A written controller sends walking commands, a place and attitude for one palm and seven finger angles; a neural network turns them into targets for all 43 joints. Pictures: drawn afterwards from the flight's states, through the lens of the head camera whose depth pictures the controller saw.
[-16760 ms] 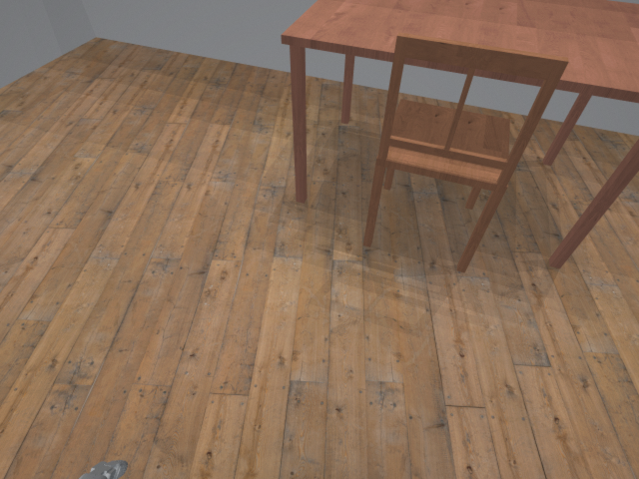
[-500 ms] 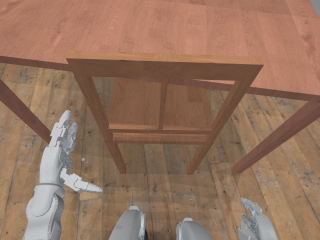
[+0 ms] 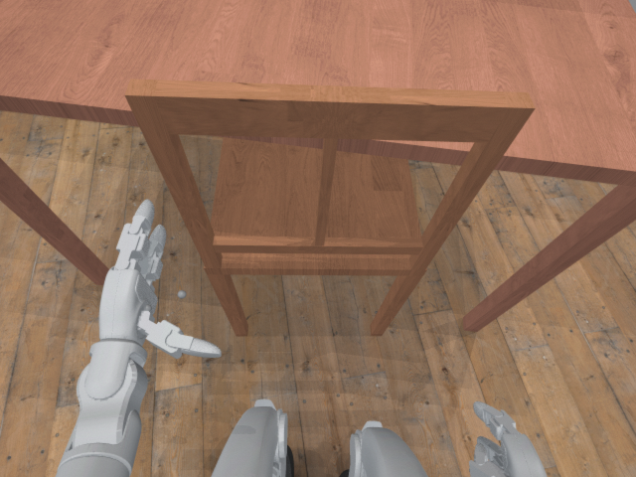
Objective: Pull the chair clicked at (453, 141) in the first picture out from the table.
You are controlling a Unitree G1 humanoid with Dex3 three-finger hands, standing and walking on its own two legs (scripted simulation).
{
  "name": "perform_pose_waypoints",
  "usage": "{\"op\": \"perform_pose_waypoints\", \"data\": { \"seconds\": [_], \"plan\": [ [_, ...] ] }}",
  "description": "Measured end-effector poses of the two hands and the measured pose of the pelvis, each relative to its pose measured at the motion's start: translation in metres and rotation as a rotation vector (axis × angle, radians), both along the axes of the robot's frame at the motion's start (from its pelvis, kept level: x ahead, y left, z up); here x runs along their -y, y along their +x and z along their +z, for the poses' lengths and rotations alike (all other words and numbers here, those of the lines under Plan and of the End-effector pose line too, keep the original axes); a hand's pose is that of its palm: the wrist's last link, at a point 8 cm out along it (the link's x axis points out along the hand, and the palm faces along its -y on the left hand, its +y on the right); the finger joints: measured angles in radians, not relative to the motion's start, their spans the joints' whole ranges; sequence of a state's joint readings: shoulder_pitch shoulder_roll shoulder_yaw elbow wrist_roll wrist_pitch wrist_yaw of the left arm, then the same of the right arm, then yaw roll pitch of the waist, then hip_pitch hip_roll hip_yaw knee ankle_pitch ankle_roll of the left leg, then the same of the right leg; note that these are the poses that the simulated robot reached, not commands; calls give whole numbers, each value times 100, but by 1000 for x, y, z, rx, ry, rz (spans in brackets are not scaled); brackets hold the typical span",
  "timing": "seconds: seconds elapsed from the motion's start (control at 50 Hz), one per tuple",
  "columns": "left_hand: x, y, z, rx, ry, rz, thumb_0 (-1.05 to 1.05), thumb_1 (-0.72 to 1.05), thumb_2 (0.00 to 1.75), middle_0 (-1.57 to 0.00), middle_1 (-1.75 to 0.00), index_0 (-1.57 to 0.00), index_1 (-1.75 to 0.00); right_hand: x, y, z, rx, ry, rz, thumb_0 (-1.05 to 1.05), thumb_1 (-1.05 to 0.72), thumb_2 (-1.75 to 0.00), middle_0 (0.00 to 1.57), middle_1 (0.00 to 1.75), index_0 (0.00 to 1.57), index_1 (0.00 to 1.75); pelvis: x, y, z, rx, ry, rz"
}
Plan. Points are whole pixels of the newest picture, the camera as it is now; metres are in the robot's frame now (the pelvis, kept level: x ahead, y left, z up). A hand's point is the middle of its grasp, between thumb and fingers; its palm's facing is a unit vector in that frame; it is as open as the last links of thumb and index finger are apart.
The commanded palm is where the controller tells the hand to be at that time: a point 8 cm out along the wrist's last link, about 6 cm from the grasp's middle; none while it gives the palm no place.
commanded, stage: aim the fingers beside a spindle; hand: left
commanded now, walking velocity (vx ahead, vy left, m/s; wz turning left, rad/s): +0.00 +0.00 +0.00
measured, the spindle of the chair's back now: (324, 197) +0.48 +0.01 +0.01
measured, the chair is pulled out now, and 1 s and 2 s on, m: -0.08 -0.08 -0.08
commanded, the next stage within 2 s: push the fingers through the gap in 0.46 s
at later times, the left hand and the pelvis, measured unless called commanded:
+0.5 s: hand (180, 302) +0.31 +0.18 +0.02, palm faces +0.06 -1.00 -0.03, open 16.9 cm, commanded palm +0.29 +0.23 +0.02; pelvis +0.00 +0.00 +0.00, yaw +0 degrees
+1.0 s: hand (187, 267) +0.36 +0.18 +0.02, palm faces +0.07 -1.00 -0.03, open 16.9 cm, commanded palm +0.34 +0.23 +0.02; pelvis +0.00 +0.00 +0.00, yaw +0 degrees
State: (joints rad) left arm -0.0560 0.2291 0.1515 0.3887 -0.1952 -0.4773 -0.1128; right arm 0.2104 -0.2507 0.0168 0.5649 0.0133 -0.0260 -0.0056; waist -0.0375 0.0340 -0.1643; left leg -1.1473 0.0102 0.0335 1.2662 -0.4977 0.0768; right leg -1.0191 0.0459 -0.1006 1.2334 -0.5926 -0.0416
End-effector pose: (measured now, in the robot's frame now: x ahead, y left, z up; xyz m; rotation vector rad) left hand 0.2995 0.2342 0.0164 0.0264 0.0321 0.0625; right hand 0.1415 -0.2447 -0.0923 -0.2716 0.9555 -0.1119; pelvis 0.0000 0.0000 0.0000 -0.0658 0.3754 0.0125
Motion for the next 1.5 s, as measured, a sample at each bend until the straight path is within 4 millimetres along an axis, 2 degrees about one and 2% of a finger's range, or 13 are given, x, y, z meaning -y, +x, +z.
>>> {"op": "perform_pose_waypoints", "data": {
  "seconds": [0.16,0.3,0.46,0.62,0.8,0.96,1.18,1.5],
  "plan": [
    [-2,-2,1,3,-2,3,-1,-50,30,-6,-8,-6,-8,0,-1,-1,-17,-2,0,1,-91,-90,21,30,20,30,-2,1,1,-2,-2,3],
    [3,-2,0,-1,-6,-3,-1,-50,30,-6,-8,-6,-8,-1,6,0,-6,-2,6,1,-91,-90,21,30,20,30,-2,2,1,-3,-1,3],
    [2,-10,6,13,1,3,-1,-50,30,-6,-8,-6,-8,-4,15,3,17,11,15,1,-91,-90,21,30,20,30,-1,3,3,4,0,4],
    [2,-14,1,4,2,9,-1,-50,30,-6,-8,-6,-8,-4,19,2,26,5,30,1,-91,-90,21,30,20,30,1,2,0,5,-1,10],
    [-1,10,3,28,7,2,-1,-50,30,-6,-8,-6,-8,1,12,-4,6,-8,21,1,-91,-90,21,30,20,30,3,-2,-3,-2,-5,13],
    [1,29,3,6,5,4,-1,-50,30,-6,-8,-6,-8,6,-6,-4,-36,-9,-15,1,-91,-90,21,30,20,30,3,0,0,-8,0,3],
    [-5,50,2,17,11,14,-1,-50,30,-6,-8,-6,-8,14,-28,-7,-109,-23,-53,1,-91,-90,21,30,20,30,2,3,0,-20,-1,-3],
    [-7,74,3,26,10,22,-1,-50,30,-6,-8,-6,-8,11,-37,-9,-139,-23,-62,1,-91,-90,21,30,20,30,-1,0,-1,-27,-4,-5]
  ]
}}
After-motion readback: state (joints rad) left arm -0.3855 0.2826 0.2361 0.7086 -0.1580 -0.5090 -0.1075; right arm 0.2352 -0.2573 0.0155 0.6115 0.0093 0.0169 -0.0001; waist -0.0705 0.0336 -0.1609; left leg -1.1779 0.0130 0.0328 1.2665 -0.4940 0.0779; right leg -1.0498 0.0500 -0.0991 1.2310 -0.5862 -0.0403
